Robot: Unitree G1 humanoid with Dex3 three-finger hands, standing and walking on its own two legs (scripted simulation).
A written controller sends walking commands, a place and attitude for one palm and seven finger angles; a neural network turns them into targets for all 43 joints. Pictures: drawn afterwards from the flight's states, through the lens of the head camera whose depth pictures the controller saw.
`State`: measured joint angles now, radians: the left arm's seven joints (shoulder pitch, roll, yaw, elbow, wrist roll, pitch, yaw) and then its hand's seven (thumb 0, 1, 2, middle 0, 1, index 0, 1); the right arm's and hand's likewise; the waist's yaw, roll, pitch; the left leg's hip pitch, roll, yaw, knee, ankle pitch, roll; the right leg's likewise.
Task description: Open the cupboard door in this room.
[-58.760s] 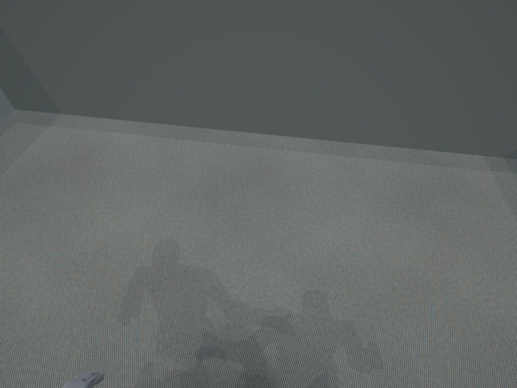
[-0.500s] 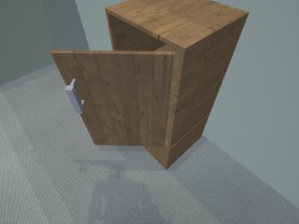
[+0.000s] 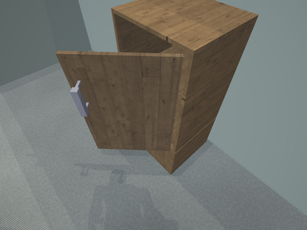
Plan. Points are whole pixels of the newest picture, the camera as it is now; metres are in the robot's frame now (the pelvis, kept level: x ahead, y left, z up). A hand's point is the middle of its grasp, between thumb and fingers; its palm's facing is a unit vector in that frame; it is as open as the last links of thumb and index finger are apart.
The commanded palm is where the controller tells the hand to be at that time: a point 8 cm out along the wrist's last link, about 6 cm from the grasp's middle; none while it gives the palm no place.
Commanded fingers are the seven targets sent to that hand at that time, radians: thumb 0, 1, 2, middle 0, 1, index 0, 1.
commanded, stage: shuffle to correct the standing spot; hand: left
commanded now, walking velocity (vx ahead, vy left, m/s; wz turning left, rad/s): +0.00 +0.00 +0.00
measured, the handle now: (81, 98) +0.54 +0.30 -0.02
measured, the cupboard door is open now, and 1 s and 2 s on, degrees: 46 46 46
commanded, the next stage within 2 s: come to a stop and stand still in 0.60 s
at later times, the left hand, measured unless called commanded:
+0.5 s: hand out of the picture +0.02 +0.24 -0.18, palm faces +0.05 -0.97 -0.23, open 7.4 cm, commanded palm none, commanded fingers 0.00 0.90 0.90 -0.20 -0.30 -0.20 -0.30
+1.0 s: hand out of the picture +0.01 +0.29 -0.20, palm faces +0.04 -0.98 -0.20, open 7.4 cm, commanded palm none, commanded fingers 0.00 0.90 0.90 -0.20 -0.30 -0.20 -0.30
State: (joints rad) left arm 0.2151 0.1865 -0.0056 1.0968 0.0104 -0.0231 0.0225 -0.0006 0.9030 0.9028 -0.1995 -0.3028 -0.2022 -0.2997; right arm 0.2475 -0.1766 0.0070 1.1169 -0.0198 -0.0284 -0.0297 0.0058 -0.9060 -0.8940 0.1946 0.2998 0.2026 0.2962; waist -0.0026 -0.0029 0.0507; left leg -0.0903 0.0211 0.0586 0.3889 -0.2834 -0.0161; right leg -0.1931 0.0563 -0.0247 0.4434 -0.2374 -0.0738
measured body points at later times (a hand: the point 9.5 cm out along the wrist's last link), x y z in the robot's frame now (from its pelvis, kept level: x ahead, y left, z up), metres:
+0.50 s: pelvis -0.01 +0.04 -0.01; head +0.02 +0.05 +0.44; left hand +0.02 +0.29 -0.16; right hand +0.01 -0.19 -0.16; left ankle -0.05 +0.13 -0.74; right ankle +0.00 -0.07 -0.74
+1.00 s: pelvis -0.01 +0.11 -0.01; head +0.03 +0.13 +0.43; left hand +0.01 +0.35 -0.18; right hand +0.05 -0.12 -0.16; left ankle +0.01 +0.23 -0.74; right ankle -0.03 -0.03 -0.73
